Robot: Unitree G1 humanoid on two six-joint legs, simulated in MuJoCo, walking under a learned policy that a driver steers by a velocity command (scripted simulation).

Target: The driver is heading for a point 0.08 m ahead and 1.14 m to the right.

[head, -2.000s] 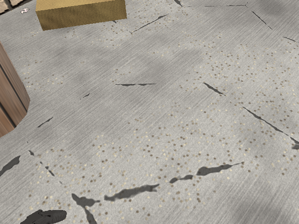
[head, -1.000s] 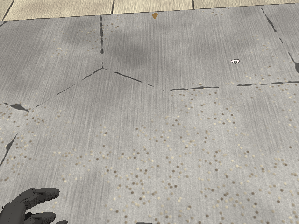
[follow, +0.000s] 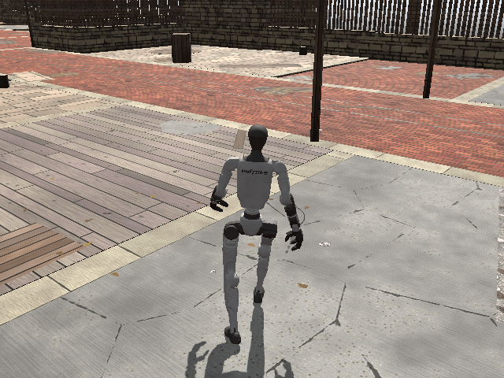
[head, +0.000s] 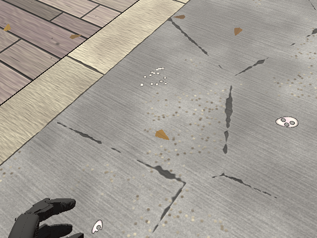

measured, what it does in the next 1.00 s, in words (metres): walks ahead, turning right: left foot, then right foot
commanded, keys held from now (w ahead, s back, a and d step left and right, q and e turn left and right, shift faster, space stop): w+e+shift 0.62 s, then w+shift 0.38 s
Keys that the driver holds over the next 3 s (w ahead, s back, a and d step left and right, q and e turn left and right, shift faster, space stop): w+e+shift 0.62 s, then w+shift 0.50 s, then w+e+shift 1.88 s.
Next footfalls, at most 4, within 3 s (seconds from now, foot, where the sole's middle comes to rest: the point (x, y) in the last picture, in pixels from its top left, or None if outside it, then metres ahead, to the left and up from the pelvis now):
0.44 left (155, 185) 0.67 0.05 -0.73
0.90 right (257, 146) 0.82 -0.43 -0.73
1.36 left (277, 71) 1.30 -0.68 -0.73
1.82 right None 1.22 -1.15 -0.73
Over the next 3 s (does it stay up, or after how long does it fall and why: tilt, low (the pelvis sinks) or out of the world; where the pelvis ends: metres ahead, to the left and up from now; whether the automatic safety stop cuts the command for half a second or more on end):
stays up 0.97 -1.91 0.04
